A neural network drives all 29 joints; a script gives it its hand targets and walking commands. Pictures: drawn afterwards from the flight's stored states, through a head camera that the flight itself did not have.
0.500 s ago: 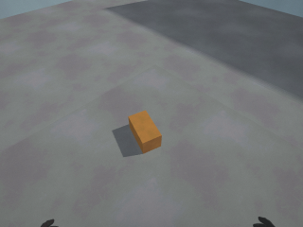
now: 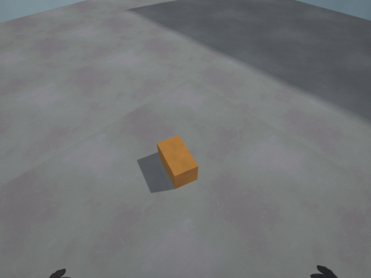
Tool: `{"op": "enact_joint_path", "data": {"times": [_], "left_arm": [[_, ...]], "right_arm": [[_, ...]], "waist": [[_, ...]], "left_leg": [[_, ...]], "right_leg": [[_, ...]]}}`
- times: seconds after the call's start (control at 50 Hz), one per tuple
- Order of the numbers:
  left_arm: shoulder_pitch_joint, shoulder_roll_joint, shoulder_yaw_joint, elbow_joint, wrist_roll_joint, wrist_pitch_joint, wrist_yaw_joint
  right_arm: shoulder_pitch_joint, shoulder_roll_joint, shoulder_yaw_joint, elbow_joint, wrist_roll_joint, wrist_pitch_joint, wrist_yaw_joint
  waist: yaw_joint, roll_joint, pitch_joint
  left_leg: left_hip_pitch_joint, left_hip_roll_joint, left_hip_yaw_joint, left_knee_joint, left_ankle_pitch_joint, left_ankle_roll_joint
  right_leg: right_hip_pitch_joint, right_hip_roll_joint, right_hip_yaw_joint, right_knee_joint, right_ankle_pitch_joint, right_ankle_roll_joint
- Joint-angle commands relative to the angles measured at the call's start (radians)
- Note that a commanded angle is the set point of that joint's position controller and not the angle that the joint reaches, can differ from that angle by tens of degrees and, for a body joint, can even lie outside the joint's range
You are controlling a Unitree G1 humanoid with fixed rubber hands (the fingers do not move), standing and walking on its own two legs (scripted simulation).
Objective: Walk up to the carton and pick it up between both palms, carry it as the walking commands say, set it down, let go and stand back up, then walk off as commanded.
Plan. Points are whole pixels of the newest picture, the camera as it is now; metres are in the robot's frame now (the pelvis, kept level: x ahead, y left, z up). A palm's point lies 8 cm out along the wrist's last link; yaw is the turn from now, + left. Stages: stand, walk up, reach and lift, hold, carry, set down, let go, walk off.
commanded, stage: stand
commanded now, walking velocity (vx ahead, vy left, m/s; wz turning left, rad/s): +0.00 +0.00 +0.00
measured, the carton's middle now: (176, 161) +0.89 +0.06 -0.71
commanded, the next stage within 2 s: walk up in 0.04 s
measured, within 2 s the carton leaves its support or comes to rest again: neither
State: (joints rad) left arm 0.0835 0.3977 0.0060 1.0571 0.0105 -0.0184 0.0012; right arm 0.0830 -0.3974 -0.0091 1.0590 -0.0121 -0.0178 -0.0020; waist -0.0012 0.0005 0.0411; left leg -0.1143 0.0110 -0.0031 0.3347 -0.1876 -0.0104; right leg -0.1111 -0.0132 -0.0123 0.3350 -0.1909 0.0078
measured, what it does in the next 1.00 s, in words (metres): walks ahead: left foot, then right foot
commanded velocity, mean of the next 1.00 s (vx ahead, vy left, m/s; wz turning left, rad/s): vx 0.00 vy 0.00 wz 0.00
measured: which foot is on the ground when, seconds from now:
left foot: down 0.00-0.42, up 0.44-0.70, down 0.72-1.00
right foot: down 0.00-0.74, up 0.76-0.98, down 1.00-1.00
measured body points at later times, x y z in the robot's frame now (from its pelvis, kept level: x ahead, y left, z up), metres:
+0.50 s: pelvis +0.05 -0.02 -0.01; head +0.05 -0.03 +0.44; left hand +0.13 +0.33 -0.10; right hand +0.13 -0.37 -0.11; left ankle +0.01 +0.12 -0.71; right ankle +0.01 -0.12 -0.75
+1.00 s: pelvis +0.18 -0.01 -0.03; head +0.19 -0.02 +0.42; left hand +0.25 +0.33 -0.10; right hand +0.29 -0.35 -0.10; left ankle +0.22 +0.11 -0.75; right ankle +0.24 -0.13 -0.74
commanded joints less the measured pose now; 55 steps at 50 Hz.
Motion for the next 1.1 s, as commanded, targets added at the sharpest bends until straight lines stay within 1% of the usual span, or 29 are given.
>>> {"op": "enact_joint_path", "data": {"times": [0.0,0.2,0.22,0.24,0.28,0.32,0.34,0.38,0.4,0.42,0.44,0.46,0.48,0.54,0.64,0.68,0.7,0.72,0.74,0.76,0.78,0.84,0.92,0.96,0.98,1.0,1.02,1.04,1.08], "left_arm": [[-0.034,0.174,0.031,-0.042,0.0,-0.009,0.004],[-0.032,0.175,0.031,-0.042,0.0,-0.008,0.005],[0.046,0.248,0.087,-0.122,0.019,-0.023,-0.018],[0.038,0.249,0.096,-0.136,0.025,-0.022,-0.027],[0.014,0.21,0.097,-0.196,0.027,-0.025,-0.039],[0.003,0.176,0.094,-0.236,0.029,-0.037,-0.046],[0.005,0.185,0.1,-0.254,0.03,-0.041,-0.05],[0.122,0.198,0.114,-0.24,0.023,-0.059,-0.056],[0.232,0.214,0.129,-0.21,0.028,-0.069,-0.05],[0.336,0.308,0.157,-0.199,0.047,-0.082,-0.038],[0.343,0.378,0.168,-0.234,0.032,-0.089,-0.032],[0.301,0.34,0.163,-0.263,0.004,-0.091,-0.029],[0.284,0.292,0.156,-0.287,-0.002,-0.091,-0.022],[0.256,0.266,0.152,-0.326,0.003,-0.078,-0.016],[0.288,0.278,0.137,-0.394,0.003,-0.069,-0.025],[0.284,0.275,0.127,-0.418,-0.004,-0.067,-0.022],[0.305,0.245,0.117,-0.428,-0.007,-0.066,-0.02],[0.328,0.199,0.1,-0.452,-0.011,-0.066,-0.015],[0.362,0.166,0.095,-0.479,-0.01,-0.063,-0.017],[0.369,0.258,0.107,-0.447,-0.008,-0.052,-0.008],[0.356,0.268,0.109,-0.434,-0.009,-0.054,-0.013],[0.436,0.244,0.115,-0.375,0.006,-0.056,-0.034],[0.434,0.215,0.129,-0.371,0.007,-0.06,-0.05],[0.524,0.219,0.146,-0.338,0.011,-0.075,-0.045],[0.592,0.243,0.163,-0.32,0.018,-0.081,-0.035],[0.647,0.312,0.18,-0.323,0.031,-0.089,-0.019],[0.566,0.374,0.173,-0.38,0.034,-0.104,-0.006],[0.463,0.36,0.167,-0.406,0.012,-0.105,-0.004],[0.363,0.33,0.154,-0.424,0.01,-0.109,-0.001]], "right_arm": [[-0.034,-0.174,-0.03,-0.042,0.0,-0.009,-0.004],[-0.032,-0.175,-0.031,-0.042,0.0,-0.008,-0.005],[0.051,-0.249,-0.08,-0.093,-0.013,-0.017,0.019],[0.063,-0.256,-0.089,-0.103,-0.028,-0.021,0.029],[0.11,-0.246,-0.102,-0.142,-0.028,-0.026,0.039],[0.162,-0.287,-0.13,-0.176,-0.024,-0.034,0.043],[0.169,-0.299,-0.139,-0.201,-0.026,-0.036,0.046],[0.073,-0.29,-0.136,-0.267,-0.025,-0.028,0.051],[0.019,-0.237,-0.115,-0.299,-0.02,-0.021,0.057],[-0.007,-0.159,-0.092,-0.344,-0.007,-0.025,0.055],[0.027,-0.168,-0.09,-0.354,-0.009,-0.031,0.043],[0.052,-0.227,-0.097,-0.338,-0.008,-0.038,0.034],[0.108,-0.225,-0.097,-0.326,0.001,-0.045,0.036],[0.117,-0.206,-0.097,-0.344,-0.002,-0.035,0.055],[0.071,-0.174,-0.1,-0.406,-0.004,-0.026,0.079],[0.165,-0.198,-0.119,-0.393,-0.014,-0.032,0.074],[0.254,-0.231,-0.136,-0.375,-0.027,-0.039,0.067],[0.375,-0.287,-0.157,-0.361,-0.048,-0.045,0.057],[0.425,-0.364,-0.172,-0.384,-0.036,-0.055,0.045],[0.318,-0.359,-0.174,-0.411,0.01,-0.056,0.042],[0.239,-0.32,-0.156,-0.428,0.013,-0.053,0.04],[0.161,-0.26,-0.134,-0.459,-0.002,-0.049,0.05],[0.163,-0.292,-0.145,-0.479,-0.025,-0.048,0.065],[0.106,-0.271,-0.137,-0.502,-0.024,-0.033,0.07],[0.108,-0.23,-0.123,-0.51,-0.027,-0.025,0.071],[0.067,-0.158,-0.103,-0.54,-0.025,-0.023,0.066],[0.049,-0.153,-0.102,-0.541,-0.017,-0.023,0.058],[0.094,-0.247,-0.122,-0.497,-0.013,-0.021,0.053],[0.212,-0.261,-0.128,-0.428,-0.002,-0.031,0.056]], "waist": [[0.0,0.0,-0.062],[0.0,0.0,-0.062],[-0.002,-0.004,-0.129],[-0.008,0.002,-0.06],[-0.025,0.053,0.068],[-0.045,0.164,0.089],[-0.045,0.162,0.078],[0.029,0.146,0.051],[0.097,0.051,0.026],[0.145,-0.21,0.034],[0.121,-0.23,0.087],[0.086,-0.049,0.105],[0.056,-0.009,0.072],[0.045,-0.114,0.031],[0.042,-0.15,0.012],[-0.021,-0.106,-0.014],[-0.066,-0.031,-0.059],[-0.127,0.126,-0.117],[-0.118,0.25,-0.164],[-0.081,0.056,-0.143],[-0.039,0.022,-0.05],[0.003,0.129,0.022],[0.008,0.195,0.011],[0.076,0.107,0.008],[0.114,0.014,-0.01],[0.171,-0.215,0.02],[0.128,-0.199,0.083],[0.062,0.01,0.12],[0.01,-0.023,0.071]], "left_leg": [[0.007,0.117,-0.088,-0.045,0.15,0.037],[0.01,0.118,-0.087,-0.048,0.156,0.037],[0.021,0.076,-0.093,0.014,-0.286,0.099],[-0.02,0.095,-0.148,0.026,-0.431,0.128],[-0.036,0.153,-0.255,-0.017,-0.47,0.172],[0.038,0.262,-0.409,-0.115,-0.491,0.247],[0.012,0.291,-0.433,-0.131,-0.476,0.281],[-0.123,0.235,-0.314,-0.034,-0.349,0.238],[-0.249,0.132,-0.185,0.123,-0.288,0.178],[-0.495,-0.026,-0.08,0.476,-0.213,0.097],[-0.691,-0.079,-0.102,0.65,-0.367,0.062],[-0.682,-0.011,-0.195,0.701,-0.316,0.056],[-0.629,0.004,-0.191,0.718,-0.254,0.045],[-0.489,0.021,-0.042,0.541,-0.198,0.014],[-0.243,0.007,0.066,0.288,-0.018,0.046],[-0.057,-0.02,0.077,0.218,0.026,0.067],[0.079,-0.04,0.078,0.204,-0.007,0.092],[0.217,0.071,-0.111,0.135,-0.165,0.142],[0.265,0.384,-0.652,-0.023,-0.356,0.277],[0.129,0.406,-0.677,-0.072,-0.447,0.337],[0.028,0.367,-0.564,-0.074,-0.417,0.334],[-0.214,0.247,-0.246,-0.05,-0.271,0.258],[-0.362,0.223,-0.194,-0.056,-0.379,0.24],[-0.511,0.159,-0.121,0.072,-0.555,0.191],[-0.626,0.11,-0.072,0.227,-0.615,0.149],[-0.762,0.008,0.018,0.558,-0.545,0.09],[-0.817,-0.033,-0.065,0.772,-0.39,0.045],[-0.757,0.039,-0.173,0.807,-0.251,0.041],[-0.63,0.077,-0.14,0.77,-0.168,0.032]], "right_leg": [[0.008,-0.119,0.091,-0.049,0.137,-0.034],[0.011,-0.119,0.09,-0.051,0.143,-0.033],[0.016,-0.062,0.06,0.028,-0.291,-0.077],[-0.1,-0.084,0.102,0.076,-0.447,-0.101],[-0.285,-0.071,0.075,0.171,-0.404,-0.101],[-0.407,-0.018,-0.015,0.318,-0.28,-0.069],[-0.389,-0.041,0.016,0.322,-0.305,-0.062],[-0.158,-0.035,0.001,0.142,-0.233,-0.071],[0.049,0.01,-0.007,0.031,-0.233,-0.076],[0.218,-0.182,0.349,-0.106,-0.401,-0.137],[0.238,-0.396,0.613,-0.161,-0.239,-0.25],[0.217,-0.401,0.509,-0.088,0.027,-0.286],[0.218,-0.354,0.397,-0.033,0.248,-0.276],[0.157,-0.224,0.129,-0.005,0.527,-0.215],[-0.023,-0.204,0.084,0.025,0.348,-0.184],[-0.131,-0.197,0.069,0.136,0.311,-0.17],[-0.195,-0.151,0.022,0.297,0.308,-0.15],[-0.331,-0.083,-0.03,0.601,0.199,-0.113],[-0.53,0.059,-0.006,0.869,-0.36,-0.063],[-0.503,0.022,0.145,0.953,-0.342,-0.057],[-0.523,-0.011,0.142,0.952,-0.284,-0.048],[-0.357,-0.057,0.058,0.649,-0.295,-0.015],[-0.165,-0.016,-0.041,0.401,-0.231,-0.023],[0.024,0.046,-0.121,0.278,-0.114,-0.026],[0.156,0.047,-0.081,0.259,-0.186,-0.043],[0.139,-0.172,0.295,0.023,-0.547,-0.124],[0.003,-0.44,0.784,-0.182,-0.709,-0.253],[-0.063,-0.422,0.716,-0.169,-0.689,-0.274],[-0.095,-0.332,0.497,-0.098,-0.465,-0.259]]}}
